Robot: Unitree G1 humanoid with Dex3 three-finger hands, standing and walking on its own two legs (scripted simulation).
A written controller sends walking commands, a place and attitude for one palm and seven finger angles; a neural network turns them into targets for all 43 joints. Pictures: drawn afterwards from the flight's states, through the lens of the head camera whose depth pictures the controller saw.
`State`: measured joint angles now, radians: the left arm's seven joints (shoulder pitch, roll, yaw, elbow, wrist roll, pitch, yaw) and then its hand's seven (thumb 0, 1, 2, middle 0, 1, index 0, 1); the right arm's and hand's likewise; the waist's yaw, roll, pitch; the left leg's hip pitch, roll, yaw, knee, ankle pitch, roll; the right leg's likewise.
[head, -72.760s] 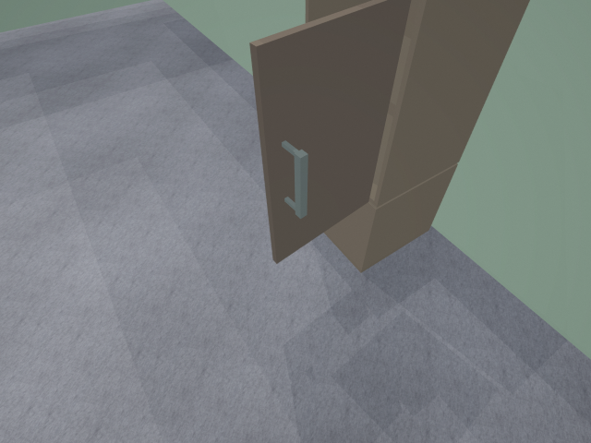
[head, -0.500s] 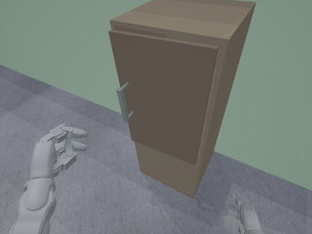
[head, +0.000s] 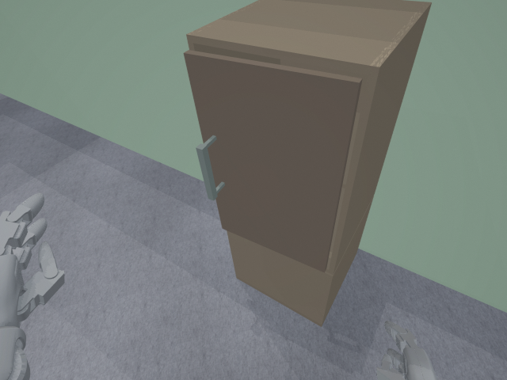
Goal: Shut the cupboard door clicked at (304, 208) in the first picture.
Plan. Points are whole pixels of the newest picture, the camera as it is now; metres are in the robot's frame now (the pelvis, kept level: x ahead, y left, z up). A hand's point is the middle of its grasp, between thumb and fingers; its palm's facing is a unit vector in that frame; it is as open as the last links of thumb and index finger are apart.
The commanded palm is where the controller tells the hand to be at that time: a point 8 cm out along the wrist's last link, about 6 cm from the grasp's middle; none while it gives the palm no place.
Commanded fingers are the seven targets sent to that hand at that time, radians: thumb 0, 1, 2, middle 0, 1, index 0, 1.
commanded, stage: draw the hand back to the body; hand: left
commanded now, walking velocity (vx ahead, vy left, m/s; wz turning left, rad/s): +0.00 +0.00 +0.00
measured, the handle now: (212, 169) +0.62 +0.20 -0.04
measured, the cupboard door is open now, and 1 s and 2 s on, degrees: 3 3 3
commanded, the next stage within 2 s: step back with the hand held close in 0.16 s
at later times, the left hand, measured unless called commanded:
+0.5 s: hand (62, 270) +0.20 +0.27 +0.15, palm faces +0.38 -0.79 -0.48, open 7.4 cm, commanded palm +0.14 +0.31 +0.18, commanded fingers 0.00 0.90 0.90 -0.20 -0.30 -0.20 -0.30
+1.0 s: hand out of the picture +0.10 +0.30 +0.15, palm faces +0.46 -0.76 -0.47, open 7.4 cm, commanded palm +0.02 +0.34 +0.18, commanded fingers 0.00 0.90 0.90 -0.20 -0.30 -0.20 -0.30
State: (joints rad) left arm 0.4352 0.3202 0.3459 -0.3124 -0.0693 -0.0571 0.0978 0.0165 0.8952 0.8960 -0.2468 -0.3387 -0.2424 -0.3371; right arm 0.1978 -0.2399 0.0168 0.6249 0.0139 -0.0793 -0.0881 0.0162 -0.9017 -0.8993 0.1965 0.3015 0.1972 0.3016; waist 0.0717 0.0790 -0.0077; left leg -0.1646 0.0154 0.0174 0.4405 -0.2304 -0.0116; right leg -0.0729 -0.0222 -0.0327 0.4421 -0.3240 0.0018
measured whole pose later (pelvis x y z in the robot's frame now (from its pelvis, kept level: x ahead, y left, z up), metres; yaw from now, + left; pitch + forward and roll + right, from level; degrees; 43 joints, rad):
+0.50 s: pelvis -0.01 +0.01 +0.00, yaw +0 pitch +1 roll +0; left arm 0.51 0.37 0.37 -0.38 -0.06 -0.12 0.10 0.02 0.89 0.90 -0.22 -0.30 -0.21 -0.30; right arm 0.18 -0.25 -0.01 0.60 0.01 -0.01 -0.09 0.02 -0.90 -0.90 0.20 0.30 0.20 0.30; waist 0.02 0.07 -0.01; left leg -0.26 0.02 0.03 0.50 -0.24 0.00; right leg -0.16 -0.02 -0.02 0.46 -0.31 0.02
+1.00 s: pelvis -0.10 +0.03 -0.01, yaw +4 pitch -1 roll -2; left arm 0.51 0.42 0.42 -0.44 -0.02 -0.21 0.14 0.02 0.89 0.90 -0.22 -0.30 -0.21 -0.30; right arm 0.24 -0.22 0.01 0.56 0.01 -0.04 -0.10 0.01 -0.90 -0.90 0.20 0.30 0.20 0.30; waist -0.02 0.02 0.01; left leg -0.43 0.01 0.00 0.58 -0.18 0.04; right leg -0.31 0.02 0.01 0.56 -0.25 0.03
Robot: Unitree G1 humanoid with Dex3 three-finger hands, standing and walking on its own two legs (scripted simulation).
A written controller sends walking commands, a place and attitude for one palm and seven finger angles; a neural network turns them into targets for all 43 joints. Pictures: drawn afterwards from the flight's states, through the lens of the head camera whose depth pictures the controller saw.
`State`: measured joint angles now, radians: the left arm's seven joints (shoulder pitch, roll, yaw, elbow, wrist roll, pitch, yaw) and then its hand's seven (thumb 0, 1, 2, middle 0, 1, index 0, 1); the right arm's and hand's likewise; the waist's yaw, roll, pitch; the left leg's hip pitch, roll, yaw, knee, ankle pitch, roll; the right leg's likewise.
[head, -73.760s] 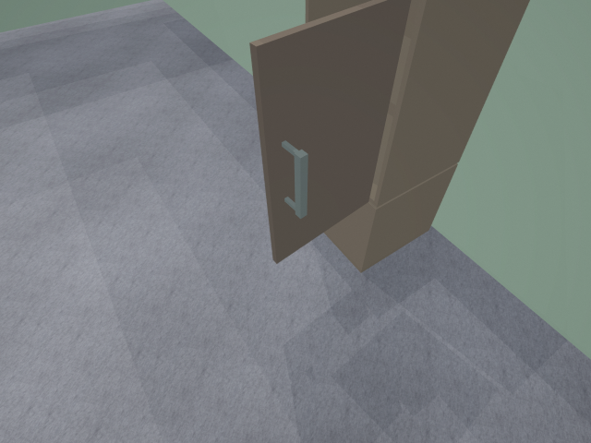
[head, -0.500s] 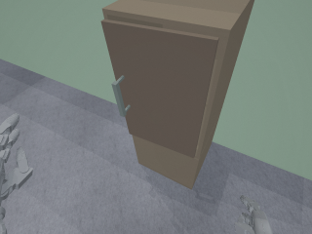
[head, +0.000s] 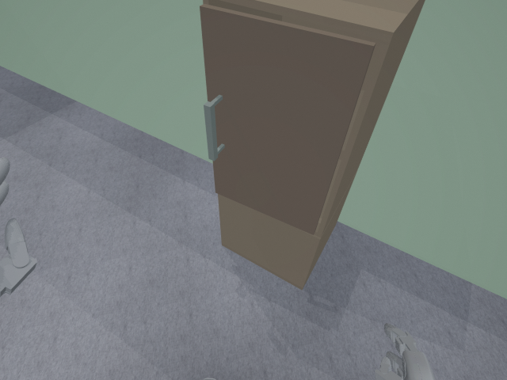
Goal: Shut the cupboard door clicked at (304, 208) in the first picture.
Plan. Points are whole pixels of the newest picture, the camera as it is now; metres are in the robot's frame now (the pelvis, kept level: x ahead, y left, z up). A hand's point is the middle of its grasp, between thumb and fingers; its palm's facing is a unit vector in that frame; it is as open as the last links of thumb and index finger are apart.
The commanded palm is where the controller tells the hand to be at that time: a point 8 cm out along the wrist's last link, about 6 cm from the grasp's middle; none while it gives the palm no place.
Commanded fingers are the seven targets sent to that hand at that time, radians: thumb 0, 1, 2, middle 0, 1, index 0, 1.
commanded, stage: step back with the hand held close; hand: left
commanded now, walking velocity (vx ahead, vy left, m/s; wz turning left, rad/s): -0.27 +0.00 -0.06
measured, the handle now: (215, 129) +0.72 +0.13 -0.03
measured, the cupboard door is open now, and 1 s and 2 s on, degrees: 3 3 3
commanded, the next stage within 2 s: stop stepping back and stand still in 0.42 s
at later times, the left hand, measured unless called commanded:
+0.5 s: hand out of the picture +0.11 +0.24 +0.18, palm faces +0.41 -0.81 -0.42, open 7.4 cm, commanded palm +0.05 +0.28 +0.19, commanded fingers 0.00 0.90 0.90 -0.20 -0.30 -0.20 -0.30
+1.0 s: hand out of the picture +0.04 +0.28 +0.18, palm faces +0.35 -0.86 -0.38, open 7.4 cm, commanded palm -0.03 +0.33 +0.19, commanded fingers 0.00 0.90 0.90 -0.20 -0.30 -0.20 -0.30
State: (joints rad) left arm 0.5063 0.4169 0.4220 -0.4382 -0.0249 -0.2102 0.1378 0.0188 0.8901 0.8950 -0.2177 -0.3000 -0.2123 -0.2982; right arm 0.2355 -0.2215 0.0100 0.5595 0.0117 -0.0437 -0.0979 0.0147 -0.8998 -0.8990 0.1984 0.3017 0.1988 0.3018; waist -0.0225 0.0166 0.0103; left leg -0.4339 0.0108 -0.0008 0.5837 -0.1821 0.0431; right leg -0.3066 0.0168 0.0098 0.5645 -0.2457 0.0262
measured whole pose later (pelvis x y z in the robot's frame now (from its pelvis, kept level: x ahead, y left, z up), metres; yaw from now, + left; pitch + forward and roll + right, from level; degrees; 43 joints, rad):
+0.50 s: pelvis -0.11 -0.01 -0.01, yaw -3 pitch +3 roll -2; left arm 0.48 0.40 0.45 -0.52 -0.05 -0.26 0.14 0.02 0.89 0.90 -0.21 -0.30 -0.21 -0.30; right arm 0.15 -0.16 0.02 0.61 -0.01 -0.15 -0.05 0.01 -0.90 -0.90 0.20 0.30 0.20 0.30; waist 0.02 0.01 0.00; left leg -0.56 0.10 0.07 0.60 -0.09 0.01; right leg -0.25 0.09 0.03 0.60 -0.45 -0.03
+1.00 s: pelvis -0.19 +0.03 +0.01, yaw -2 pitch -1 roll -2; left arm 0.50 0.43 0.40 -0.53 -0.06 -0.17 0.15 0.02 0.89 0.90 -0.21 -0.30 -0.21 -0.30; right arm 0.28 -0.16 0.01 0.62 -0.02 -0.15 -0.07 0.02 -0.90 -0.90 0.20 0.30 0.20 0.30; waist -0.04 -0.04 0.01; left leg -0.42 -0.01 0.05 0.34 -0.21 -0.04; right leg -0.19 0.10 -0.05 0.53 -0.48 -0.04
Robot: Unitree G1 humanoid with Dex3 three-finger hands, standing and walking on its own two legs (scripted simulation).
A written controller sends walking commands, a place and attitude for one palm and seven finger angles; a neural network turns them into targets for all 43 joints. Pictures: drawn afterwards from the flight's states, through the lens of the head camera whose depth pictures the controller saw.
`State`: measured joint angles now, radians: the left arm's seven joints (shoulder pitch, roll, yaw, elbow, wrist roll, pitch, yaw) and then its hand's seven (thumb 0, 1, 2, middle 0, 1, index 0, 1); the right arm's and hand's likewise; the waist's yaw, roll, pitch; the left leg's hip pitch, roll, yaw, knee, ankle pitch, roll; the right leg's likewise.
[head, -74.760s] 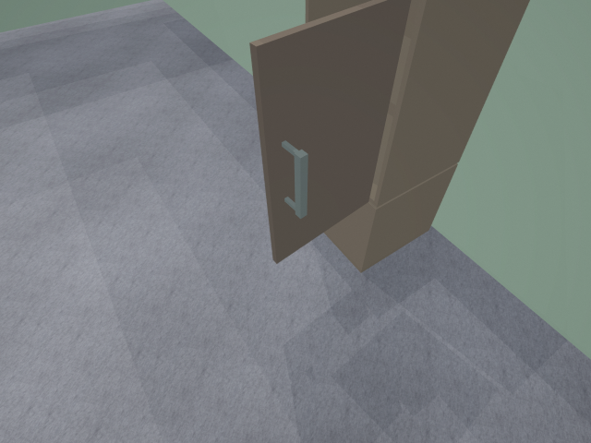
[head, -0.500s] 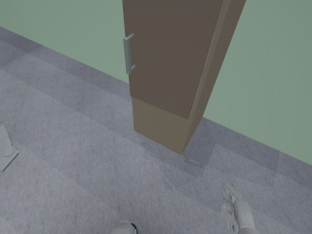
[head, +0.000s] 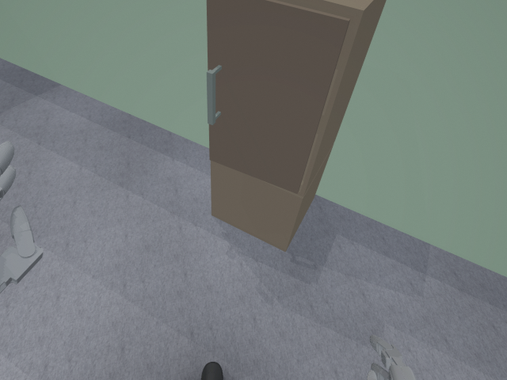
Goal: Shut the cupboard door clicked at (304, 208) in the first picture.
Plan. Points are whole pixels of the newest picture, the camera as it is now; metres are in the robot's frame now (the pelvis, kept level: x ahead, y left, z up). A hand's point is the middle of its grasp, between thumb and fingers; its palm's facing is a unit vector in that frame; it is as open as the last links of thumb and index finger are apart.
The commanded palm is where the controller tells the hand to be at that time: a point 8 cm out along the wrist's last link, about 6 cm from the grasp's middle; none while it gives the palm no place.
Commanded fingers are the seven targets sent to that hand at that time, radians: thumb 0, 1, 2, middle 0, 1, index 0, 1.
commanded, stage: stop stepping back and stand still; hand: left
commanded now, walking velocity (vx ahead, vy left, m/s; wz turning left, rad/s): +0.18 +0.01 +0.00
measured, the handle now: (214, 95) +0.90 +0.13 -0.04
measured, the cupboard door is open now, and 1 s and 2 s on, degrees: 3 3 3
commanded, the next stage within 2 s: let the arm hang, fingers relaxed in 0.42 s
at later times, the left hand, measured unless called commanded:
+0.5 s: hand (39, 246) +0.22 +0.25 +0.17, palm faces +0.31 -0.83 -0.47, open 7.4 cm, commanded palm none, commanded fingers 0.00 0.90 0.90 -0.20 -0.30 -0.20 -0.30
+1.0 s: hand out of the picture +0.04 +0.20 -0.18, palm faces +0.02 -0.98 -0.19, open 7.0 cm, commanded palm none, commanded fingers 0.00 0.90 0.90 -0.20 -0.30 -0.20 -0.30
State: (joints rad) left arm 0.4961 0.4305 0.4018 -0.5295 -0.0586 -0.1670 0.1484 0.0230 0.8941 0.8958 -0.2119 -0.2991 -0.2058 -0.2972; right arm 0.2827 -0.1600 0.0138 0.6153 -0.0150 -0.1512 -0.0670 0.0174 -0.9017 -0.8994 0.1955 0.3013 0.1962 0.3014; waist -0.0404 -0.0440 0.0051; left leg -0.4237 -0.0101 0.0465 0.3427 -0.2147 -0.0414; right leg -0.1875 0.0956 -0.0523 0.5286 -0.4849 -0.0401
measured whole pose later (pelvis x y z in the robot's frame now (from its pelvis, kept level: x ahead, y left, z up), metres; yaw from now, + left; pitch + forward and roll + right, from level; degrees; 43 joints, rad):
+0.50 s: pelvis +0.00 +0.02 -0.01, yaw -4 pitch +1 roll +0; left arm 0.58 0.46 0.42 -0.61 -0.03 -0.20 0.16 0.02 0.89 0.90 -0.21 -0.30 -0.21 -0.30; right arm 0.28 -0.14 0.05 0.63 -0.02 -0.13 -0.05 0.02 -0.90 -0.90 0.20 0.30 0.20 0.30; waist -0.03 -0.06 0.00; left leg -0.27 0.04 0.06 0.54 -0.28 -0.01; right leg -0.27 0.04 -0.05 0.52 -0.27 -0.04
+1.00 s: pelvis +0.00 +0.02 +0.00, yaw -1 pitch -1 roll -1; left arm 0.28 0.20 0.04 0.94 0.02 0.03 0.01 -0.04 0.97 0.89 -0.21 -0.30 -0.20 -0.30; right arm 0.28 -0.17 -0.01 0.96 -0.03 0.04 -0.03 0.01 -0.91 -0.90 0.19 0.30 0.20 0.30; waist 0.00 -0.03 0.05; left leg -0.25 0.05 0.00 0.52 -0.25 -0.03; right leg -0.19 0.04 -0.11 0.46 -0.25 -0.07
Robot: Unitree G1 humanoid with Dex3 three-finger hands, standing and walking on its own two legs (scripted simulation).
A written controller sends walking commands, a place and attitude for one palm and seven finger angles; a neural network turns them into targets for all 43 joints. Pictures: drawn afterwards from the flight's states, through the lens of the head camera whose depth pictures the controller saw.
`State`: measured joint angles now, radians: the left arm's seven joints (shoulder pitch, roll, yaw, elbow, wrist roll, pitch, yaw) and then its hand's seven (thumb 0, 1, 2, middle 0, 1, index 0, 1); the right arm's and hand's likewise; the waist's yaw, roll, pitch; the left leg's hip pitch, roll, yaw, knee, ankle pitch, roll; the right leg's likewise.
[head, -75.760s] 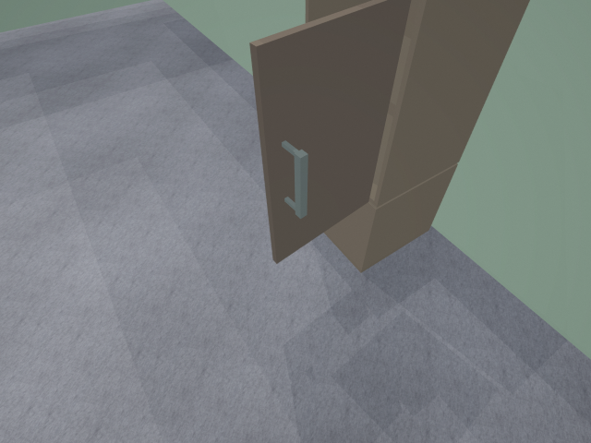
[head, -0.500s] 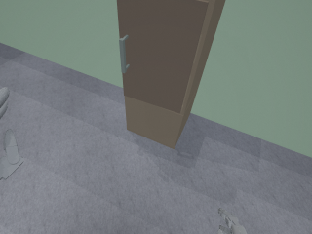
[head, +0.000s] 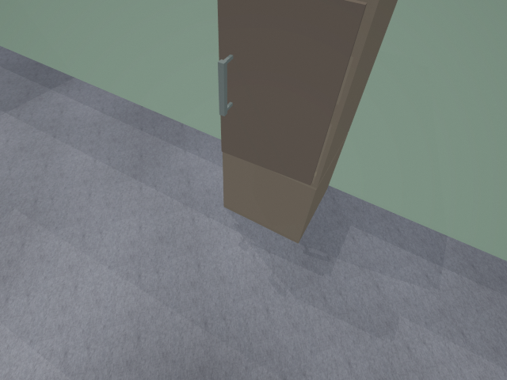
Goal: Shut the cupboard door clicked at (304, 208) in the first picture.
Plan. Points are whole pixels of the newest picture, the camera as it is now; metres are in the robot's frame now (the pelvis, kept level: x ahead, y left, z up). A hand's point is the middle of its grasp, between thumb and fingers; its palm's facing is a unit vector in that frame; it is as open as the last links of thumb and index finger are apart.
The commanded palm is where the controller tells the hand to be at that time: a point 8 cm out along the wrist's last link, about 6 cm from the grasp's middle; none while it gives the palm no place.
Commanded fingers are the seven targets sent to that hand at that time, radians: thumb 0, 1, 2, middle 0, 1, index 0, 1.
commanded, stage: let the arm hang, fingers relaxed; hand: left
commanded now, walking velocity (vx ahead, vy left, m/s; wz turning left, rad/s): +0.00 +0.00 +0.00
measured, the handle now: (226, 86) +0.90 +0.14 -0.04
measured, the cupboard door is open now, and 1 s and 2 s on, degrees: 3 3 3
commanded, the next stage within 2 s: look to check the result in 0.62 s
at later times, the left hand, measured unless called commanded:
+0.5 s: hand out of the picture -0.02 +0.18 -0.17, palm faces -0.01 -0.99 -0.14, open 7.4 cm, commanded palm none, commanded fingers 0.00 0.90 0.90 -0.20 -0.30 -0.20 -0.30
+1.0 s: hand out of the picture -0.02 +0.22 -0.17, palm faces -0.02 -0.98 -0.20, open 7.4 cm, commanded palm none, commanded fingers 0.00 0.90 0.90 -0.20 -0.30 -0.20 -0.30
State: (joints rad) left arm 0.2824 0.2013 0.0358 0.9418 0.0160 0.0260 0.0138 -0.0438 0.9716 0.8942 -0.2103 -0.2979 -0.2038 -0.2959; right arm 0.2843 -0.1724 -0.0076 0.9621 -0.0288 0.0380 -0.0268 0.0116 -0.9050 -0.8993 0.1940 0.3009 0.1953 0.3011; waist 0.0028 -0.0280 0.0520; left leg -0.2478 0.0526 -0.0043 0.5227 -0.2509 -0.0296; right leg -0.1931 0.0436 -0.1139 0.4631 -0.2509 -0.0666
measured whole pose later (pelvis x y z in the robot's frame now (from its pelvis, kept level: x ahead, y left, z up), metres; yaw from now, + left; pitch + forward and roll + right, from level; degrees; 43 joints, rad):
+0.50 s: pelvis -0.01 +0.03 +0.01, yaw -3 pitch -2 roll +0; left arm 0.32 0.11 0.00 1.14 0.01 0.00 0.03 0.01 0.91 0.90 -0.20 -0.30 -0.20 -0.30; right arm 0.35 -0.12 0.01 1.13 -0.02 0.01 -0.03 0.01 -0.91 -0.90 0.19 0.30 0.20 0.30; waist -0.01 -0.01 0.02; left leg -0.17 0.01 0.07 0.41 -0.19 0.02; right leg -0.17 0.00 -0.04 0.41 -0.20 -0.02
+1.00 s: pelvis +0.00 +0.04 +0.01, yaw -3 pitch -2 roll +0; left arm 0.32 0.15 0.02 1.14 0.02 0.00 0.03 0.01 0.91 0.90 -0.20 -0.30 -0.20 -0.30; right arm 0.32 -0.14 -0.01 1.11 -0.01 0.00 -0.03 0.01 -0.91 -0.90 0.20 0.30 0.20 0.30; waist -0.01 0.01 0.03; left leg -0.18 -0.01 0.08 0.41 -0.20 0.04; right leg -0.18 -0.02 -0.03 0.42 -0.21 0.00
